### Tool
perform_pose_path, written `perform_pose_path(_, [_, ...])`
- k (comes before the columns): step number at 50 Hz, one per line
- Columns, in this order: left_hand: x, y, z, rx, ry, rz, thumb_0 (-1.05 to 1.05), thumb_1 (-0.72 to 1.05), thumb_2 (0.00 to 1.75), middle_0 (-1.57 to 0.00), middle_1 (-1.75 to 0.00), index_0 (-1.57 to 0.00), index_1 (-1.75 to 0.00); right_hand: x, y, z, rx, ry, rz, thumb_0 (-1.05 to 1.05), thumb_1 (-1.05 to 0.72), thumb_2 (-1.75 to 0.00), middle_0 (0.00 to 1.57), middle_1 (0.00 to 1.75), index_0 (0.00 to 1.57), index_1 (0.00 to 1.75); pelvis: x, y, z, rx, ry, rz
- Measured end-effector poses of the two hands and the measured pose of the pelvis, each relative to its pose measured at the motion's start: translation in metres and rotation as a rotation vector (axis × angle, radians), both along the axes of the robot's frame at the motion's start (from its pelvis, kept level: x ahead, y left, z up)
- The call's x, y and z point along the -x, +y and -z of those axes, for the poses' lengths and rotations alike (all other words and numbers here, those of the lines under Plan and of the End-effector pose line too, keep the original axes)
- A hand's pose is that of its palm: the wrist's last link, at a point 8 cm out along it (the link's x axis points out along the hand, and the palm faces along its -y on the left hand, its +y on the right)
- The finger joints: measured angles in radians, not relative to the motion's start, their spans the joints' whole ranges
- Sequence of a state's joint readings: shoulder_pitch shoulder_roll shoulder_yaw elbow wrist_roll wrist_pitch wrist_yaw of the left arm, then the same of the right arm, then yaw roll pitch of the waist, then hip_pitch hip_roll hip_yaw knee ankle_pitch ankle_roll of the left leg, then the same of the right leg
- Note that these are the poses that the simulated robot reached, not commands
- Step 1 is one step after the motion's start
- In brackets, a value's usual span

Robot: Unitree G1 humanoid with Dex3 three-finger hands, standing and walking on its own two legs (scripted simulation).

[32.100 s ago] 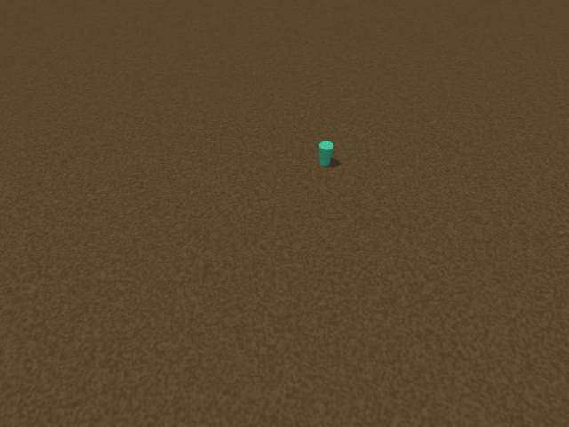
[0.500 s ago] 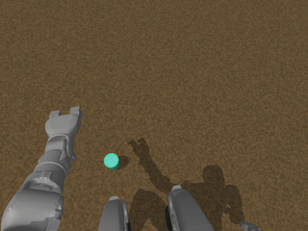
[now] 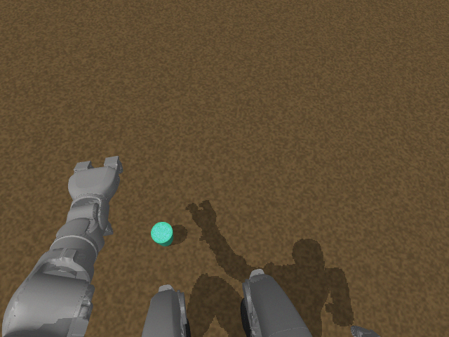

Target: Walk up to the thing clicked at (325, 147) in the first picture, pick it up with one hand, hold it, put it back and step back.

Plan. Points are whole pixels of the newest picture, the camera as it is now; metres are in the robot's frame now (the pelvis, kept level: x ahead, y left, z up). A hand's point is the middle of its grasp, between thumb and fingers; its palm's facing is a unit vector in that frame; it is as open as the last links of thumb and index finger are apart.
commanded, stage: go down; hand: left
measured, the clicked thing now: (164, 236) +0.43 +0.15 -0.59
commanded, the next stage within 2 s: withdraw in 1.42 s
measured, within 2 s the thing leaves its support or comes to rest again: neither
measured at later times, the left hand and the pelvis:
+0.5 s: hand (105, 206) +0.40 +0.21 -0.11, palm faces -0.46 -0.02 -0.89, open 14.0 cm; pelvis +0.00 +0.00 +0.00, yaw +0 degrees
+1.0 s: hand (107, 204) +0.40 +0.20 -0.12, palm faces -0.43 +0.00 -0.90, open 14.0 cm; pelvis +0.00 +0.00 +0.00, yaw +0 degrees
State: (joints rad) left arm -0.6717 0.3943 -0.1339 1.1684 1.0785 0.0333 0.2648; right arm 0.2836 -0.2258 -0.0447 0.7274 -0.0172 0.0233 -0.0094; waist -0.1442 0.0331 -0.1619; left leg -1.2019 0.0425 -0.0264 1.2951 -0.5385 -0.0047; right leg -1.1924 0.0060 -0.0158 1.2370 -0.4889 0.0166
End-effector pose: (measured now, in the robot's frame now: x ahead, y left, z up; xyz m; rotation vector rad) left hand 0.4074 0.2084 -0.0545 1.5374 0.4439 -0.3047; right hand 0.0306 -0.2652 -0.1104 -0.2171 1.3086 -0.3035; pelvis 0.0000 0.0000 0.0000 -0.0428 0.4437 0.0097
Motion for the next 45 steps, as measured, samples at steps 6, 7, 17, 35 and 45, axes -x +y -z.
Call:
perform_pose_path(6, [0.002,-0.006,0.012,0.0,-0.025,0.055,0.0,-0.5,0.93,-0.17,-0.92,-0.15,-0.93,0.002,-0.002,0.008,0.014,0.015,-0.005,0.01,-0.92,-0.9,0.21,0.3,0.2,0.3,0.001,0.0,0.009,-0.001,0.011,0.0])
perform_pose_path(7, [0.001,-0.006,0.012,-0.002,-0.036,0.058,0.0,-0.5,0.93,-0.17,-0.92,-0.15,-0.93,0.001,-0.003,0.009,0.015,0.018,-0.005,0.01,-0.92,-0.9,0.21,0.3,0.2,0.3,0.002,0.0,0.01,-0.001,0.01,0.001])
perform_pose_path(17, [-0.004,-0.001,-0.008,-0.016,-0.042,-0.002,0.0,-0.49,0.93,-0.18,-0.91,-0.15,-0.93,-0.003,0.001,0.004,-0.008,-0.001,0.002,0.01,-0.92,-0.9,0.2,0.3,0.2,0.3,0.001,0.0,0.0,0.0,-0.011,0.002])
perform_pose_path(35, [-0.003,-0.007,-0.004,-0.015,-0.059,0.036,0.0,-0.5,0.93,-0.17,-0.94,-0.15,-0.95,-0.01,-0.007,0.001,0.017,0.003,-0.013,0.01,-0.92,-0.9,0.2,0.3,0.2,0.3,-0.001,-0.001,0.001,-0.001,-0.008,-0.001])
perform_pose_path(45, [0.002,-0.002,-0.001,-0.003,-0.001,0.004,0.0,-0.49,0.92,-0.16,-0.94,-0.14,-0.95,-0.006,-0.001,-0.004,0.004,-0.011,-0.01,0.01,-0.92,-0.9,0.21,0.3,0.2,0.3,-0.002,-0.001,-0.003,-0.001,-0.005,-0.002])
